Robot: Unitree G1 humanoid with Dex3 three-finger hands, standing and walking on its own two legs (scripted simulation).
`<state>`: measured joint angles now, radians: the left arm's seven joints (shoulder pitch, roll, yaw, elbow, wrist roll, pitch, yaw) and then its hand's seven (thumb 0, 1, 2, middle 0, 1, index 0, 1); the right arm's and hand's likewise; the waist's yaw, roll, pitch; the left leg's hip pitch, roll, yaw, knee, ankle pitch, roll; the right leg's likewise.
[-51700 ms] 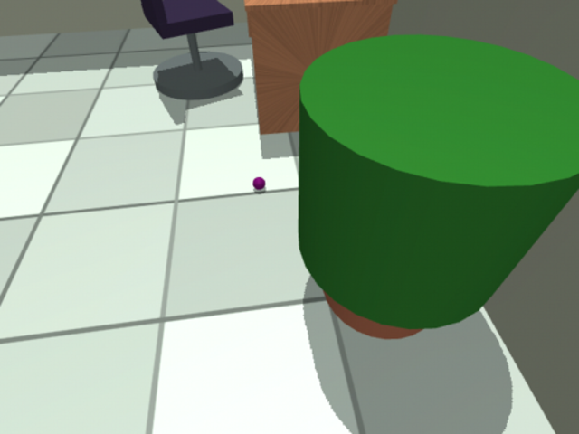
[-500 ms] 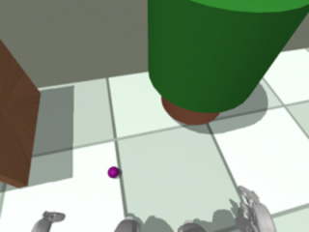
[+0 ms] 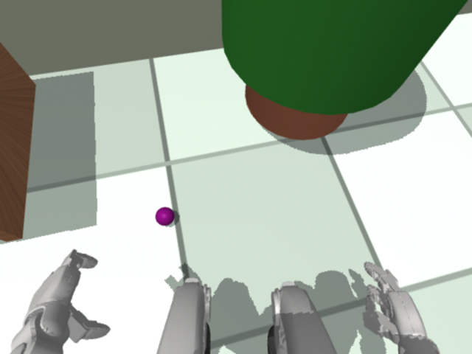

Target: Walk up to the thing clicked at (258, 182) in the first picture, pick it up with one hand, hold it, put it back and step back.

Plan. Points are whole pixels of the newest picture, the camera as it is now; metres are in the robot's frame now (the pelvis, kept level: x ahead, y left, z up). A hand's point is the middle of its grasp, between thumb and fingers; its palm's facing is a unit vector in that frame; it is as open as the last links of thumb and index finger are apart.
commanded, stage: rise first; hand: left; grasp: from above
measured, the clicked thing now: (164, 216) +0.51 +0.26 -0.55
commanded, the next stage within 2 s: none
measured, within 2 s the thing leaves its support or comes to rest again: neither
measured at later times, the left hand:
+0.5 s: hand (118, 248) +0.35 +0.31 -0.31, palm faces -0.47 -0.18 -0.86, open 14.0 cm
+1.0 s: hand (130, 229) +0.42 +0.31 -0.38, palm faces -0.46 -0.01 -0.89, open 14.0 cm
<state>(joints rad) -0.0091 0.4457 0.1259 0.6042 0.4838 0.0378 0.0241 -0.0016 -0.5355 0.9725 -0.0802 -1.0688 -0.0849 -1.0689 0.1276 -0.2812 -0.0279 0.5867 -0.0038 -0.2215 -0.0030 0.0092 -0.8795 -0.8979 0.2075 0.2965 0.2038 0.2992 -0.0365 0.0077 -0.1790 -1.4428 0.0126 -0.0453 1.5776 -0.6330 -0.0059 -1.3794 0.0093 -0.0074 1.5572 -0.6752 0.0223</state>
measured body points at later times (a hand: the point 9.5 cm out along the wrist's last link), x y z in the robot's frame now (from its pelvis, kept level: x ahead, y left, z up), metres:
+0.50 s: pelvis -0.06 +0.00 -0.18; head +0.15 +0.03 +0.21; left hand +0.37 +0.32 -0.26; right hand +0.02 -0.28 -0.31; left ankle +0.04 +0.12 -0.55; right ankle +0.02 -0.13 -0.55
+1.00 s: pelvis -0.05 +0.00 -0.24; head +0.19 +0.06 +0.14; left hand +0.44 +0.31 -0.33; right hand -0.01 -0.28 -0.34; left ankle +0.04 +0.12 -0.55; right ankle +0.02 -0.13 -0.55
